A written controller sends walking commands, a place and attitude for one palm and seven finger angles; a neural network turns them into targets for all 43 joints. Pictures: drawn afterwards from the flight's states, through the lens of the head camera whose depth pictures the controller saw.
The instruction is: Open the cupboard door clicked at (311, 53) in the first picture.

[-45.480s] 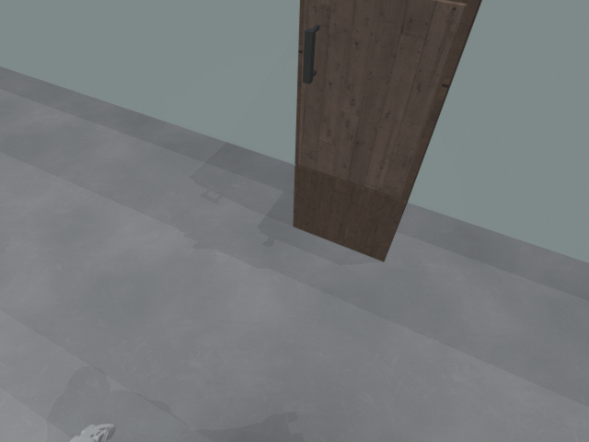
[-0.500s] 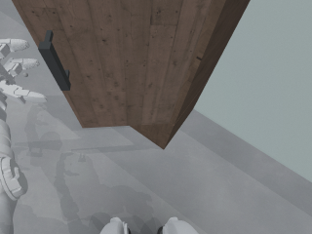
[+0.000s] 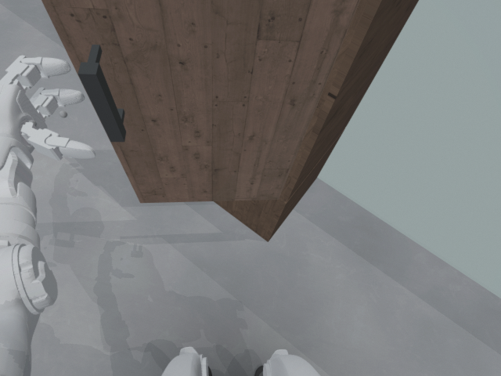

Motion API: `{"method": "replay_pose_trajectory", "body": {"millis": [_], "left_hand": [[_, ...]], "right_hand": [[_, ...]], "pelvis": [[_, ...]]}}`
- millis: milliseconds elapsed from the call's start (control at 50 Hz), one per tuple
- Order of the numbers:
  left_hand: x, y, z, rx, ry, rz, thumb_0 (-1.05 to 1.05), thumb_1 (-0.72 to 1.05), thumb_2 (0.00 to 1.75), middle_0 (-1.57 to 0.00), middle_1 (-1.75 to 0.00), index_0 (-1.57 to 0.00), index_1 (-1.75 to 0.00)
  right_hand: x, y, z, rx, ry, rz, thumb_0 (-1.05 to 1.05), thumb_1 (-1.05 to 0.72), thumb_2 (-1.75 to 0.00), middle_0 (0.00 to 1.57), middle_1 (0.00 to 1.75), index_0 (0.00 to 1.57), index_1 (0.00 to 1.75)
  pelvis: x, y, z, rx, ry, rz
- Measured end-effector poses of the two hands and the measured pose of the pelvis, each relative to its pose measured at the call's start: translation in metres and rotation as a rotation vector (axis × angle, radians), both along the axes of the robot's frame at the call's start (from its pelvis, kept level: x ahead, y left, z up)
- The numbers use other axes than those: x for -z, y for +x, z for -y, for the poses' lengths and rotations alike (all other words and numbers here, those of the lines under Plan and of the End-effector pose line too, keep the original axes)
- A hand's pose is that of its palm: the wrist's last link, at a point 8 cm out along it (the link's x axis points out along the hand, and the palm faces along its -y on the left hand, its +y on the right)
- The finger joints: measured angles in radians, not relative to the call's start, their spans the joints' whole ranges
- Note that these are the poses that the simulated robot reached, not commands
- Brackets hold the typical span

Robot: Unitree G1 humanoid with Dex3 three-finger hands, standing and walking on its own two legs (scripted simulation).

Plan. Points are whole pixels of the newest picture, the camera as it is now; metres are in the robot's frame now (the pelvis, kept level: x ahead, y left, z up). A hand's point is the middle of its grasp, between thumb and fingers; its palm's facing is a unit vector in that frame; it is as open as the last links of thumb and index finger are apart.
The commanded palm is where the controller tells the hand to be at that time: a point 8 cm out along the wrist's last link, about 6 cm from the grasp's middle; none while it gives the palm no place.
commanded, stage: slide the fingers in behind the handle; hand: left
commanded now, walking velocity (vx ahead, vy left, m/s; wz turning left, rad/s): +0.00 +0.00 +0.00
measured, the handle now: (107, 96) +0.52 +0.20 +0.09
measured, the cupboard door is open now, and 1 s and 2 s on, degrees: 41 41 40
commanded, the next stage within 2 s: close the thumb around the handle in 1.66 s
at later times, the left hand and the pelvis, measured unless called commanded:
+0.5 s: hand (74, 118) +0.48 +0.24 +0.09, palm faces +0.06 -1.00 +0.00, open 14.3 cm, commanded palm +0.45 +0.27 +0.09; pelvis +0.00 -0.01 +0.00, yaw +0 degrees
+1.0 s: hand (84, 124) +0.47 +0.22 +0.09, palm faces +0.10 -0.99 +0.01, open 15.0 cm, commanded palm +0.45 +0.23 +0.09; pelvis +0.00 -0.01 +0.00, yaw +2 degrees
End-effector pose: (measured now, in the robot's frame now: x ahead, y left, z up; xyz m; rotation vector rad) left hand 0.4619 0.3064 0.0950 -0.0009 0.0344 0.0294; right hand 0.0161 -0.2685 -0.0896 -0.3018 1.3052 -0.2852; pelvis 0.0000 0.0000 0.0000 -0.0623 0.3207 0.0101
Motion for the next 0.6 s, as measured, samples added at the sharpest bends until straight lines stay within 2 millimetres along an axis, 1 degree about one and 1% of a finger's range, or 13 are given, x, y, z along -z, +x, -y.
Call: {"method": "replay_pose_trajectory", "body": {"millis": [180, 280, 400, 600], "left_hand": [[-0.001, -0.001, 0.002, -0.003, 0.008, -0.005, -0.01, -0.50, 0.30, -0.29, -1.20, -0.30, -1.20], [-0.001, -0.003, 0.008, 0.002, -0.003, -0.001, -0.01, -0.50, 0.30, -0.29, -1.20, -0.30, -1.20], [0.000, -0.006, 0.013, -0.021, -0.002, 0.001, -0.01, -0.50, 0.30, -0.30, -1.20, -0.28, -1.20], [0.001, -0.012, 0.020, -0.041, -0.005, 0.009, -0.01, -0.50, 0.30, -0.29, -1.20, -0.21, -1.17]], "right_hand": [[-0.001, -0.019, -0.001, 0.041, 0.014, -0.033, 0.01, -0.91, -0.90, 0.20, 0.30, 0.20, 0.30], [0.000, -0.025, 0.000, 0.043, 0.019, -0.053, 0.01, -0.91, -0.90, 0.20, 0.30, 0.20, 0.30], [0.000, -0.022, 0.002, 0.038, 0.018, -0.040, 0.01, -0.91, -0.90, 0.20, 0.30, 0.20, 0.30], [0.003, -0.007, 0.004, 0.009, 0.025, -0.002, 0.01, -0.91, -0.90, 0.20, 0.30, 0.20, 0.30]], "pelvis": [[-0.001, 0.002, 0.002, 0.012, 0.003, 0.005], [-0.002, 0.001, 0.003, 0.008, 0.003, 0.012], [-0.002, 0.000, 0.004, 0.005, 0.005, 0.014], [-0.002, -0.001, 0.006, -0.007, 0.005, 0.024]]}}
